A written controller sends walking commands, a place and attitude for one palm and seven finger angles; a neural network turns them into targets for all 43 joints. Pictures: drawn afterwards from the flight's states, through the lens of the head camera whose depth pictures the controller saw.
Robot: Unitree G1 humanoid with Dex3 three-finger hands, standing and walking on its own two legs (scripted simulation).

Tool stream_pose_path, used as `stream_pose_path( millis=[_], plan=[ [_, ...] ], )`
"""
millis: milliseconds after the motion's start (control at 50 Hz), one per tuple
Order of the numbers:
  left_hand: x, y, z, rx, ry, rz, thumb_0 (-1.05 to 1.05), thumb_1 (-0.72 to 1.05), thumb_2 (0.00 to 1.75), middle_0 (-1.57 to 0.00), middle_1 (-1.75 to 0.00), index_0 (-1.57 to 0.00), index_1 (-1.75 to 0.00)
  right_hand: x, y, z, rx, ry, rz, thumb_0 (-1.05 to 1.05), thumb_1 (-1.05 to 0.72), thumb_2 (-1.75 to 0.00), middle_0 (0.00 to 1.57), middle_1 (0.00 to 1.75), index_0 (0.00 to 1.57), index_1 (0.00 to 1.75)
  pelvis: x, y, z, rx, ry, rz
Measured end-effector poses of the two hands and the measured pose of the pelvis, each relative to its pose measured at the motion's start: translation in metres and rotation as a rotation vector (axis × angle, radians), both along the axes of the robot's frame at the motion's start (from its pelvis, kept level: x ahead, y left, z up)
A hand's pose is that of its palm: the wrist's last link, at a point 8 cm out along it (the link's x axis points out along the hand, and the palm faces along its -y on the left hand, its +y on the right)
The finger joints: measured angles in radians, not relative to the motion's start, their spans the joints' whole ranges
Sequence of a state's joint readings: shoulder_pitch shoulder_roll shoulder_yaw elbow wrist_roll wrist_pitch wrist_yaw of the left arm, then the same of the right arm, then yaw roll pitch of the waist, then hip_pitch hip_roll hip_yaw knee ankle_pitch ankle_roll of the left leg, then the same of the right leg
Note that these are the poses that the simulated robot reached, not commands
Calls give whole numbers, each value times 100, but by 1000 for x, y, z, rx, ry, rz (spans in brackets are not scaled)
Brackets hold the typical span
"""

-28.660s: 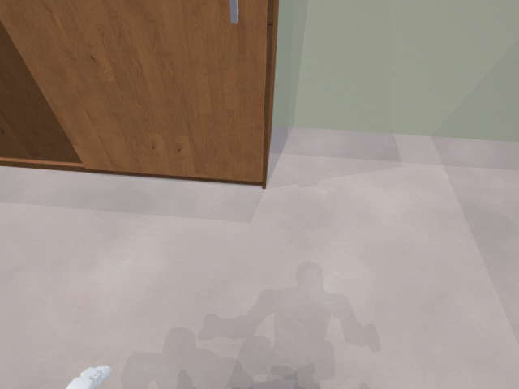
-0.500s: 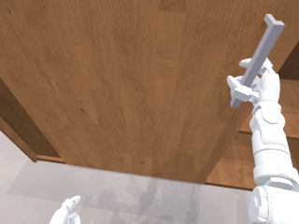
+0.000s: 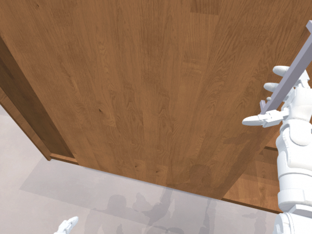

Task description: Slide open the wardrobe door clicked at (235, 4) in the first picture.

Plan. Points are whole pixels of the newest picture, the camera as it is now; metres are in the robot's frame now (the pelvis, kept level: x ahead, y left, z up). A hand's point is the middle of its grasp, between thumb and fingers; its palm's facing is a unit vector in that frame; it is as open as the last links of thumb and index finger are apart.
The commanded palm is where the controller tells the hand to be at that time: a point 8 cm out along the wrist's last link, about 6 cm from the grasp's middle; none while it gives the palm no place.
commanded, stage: slip the hand off the handle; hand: right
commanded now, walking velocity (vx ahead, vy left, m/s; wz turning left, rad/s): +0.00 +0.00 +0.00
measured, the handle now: (284, 77) +0.45 -0.27 +0.21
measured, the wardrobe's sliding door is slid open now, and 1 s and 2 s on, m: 0.66 0.66 0.66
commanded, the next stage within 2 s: draw the hand back to the body in 1.28 s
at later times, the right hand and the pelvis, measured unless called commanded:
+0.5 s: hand (301, 107) +0.39 -0.30 +0.17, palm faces +0.35 +0.93 -0.10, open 14.7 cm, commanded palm +0.36 -0.33 +0.17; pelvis +0.04 -0.02 +0.00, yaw -2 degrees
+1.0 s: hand (308, 130) +0.32 -0.28 +0.17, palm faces +0.36 +0.93 -0.11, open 14.7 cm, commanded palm +0.28 -0.32 +0.17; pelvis +0.02 -0.01 +0.00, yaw -1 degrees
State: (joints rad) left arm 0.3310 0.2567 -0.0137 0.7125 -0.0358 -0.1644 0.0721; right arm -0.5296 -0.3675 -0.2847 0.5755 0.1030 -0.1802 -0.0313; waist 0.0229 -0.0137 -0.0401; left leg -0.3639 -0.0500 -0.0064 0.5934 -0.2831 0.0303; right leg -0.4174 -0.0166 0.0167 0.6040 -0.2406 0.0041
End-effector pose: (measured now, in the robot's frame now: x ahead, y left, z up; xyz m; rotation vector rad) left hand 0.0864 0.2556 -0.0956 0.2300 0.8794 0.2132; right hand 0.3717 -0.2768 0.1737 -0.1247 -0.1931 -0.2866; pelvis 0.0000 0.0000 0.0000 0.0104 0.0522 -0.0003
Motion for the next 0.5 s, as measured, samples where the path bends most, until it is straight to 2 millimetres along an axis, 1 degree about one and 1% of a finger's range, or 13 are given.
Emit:
stream_pose_path(
  millis=[180,280,380,440,500],
  plan=[
    [71,-27,13,-6,-100,-71,1,91,90,-20,-30,-20,-30,5,-11,2,13,4,18,-1,55,-20,39,124,25,116,23,-12,2,0,10,-5],
    [99,-37,22,-14,-149,-82,1,91,90,-20,-30,-20,-30,1,-26,0,27,31,-12,-1,55,-20,39,123,27,117,32,-16,2,0,11,0],
    [111,-41,25,-10,-156,-97,1,91,90,-20,-30,-20,-30,-13,-50,-3,26,43,-72,-1,55,-20,33,119,27,116,38,-19,2,3,7,-5],
    [111,-42,23,-2,-138,-107,1,91,90,-20,-30,-20,-30,-21,-60,-2,15,39,-81,-1,55,-20,30,118,26,116,38,-20,1,6,4,-16],
    [107,-42,19,9,-113,-114,1,91,90,-20,-30,-20,-30,-24,-64,0,9,34,-67,-1,55,-20,28,117,25,116,37,-21,1,9,3,-28]
  ],
)
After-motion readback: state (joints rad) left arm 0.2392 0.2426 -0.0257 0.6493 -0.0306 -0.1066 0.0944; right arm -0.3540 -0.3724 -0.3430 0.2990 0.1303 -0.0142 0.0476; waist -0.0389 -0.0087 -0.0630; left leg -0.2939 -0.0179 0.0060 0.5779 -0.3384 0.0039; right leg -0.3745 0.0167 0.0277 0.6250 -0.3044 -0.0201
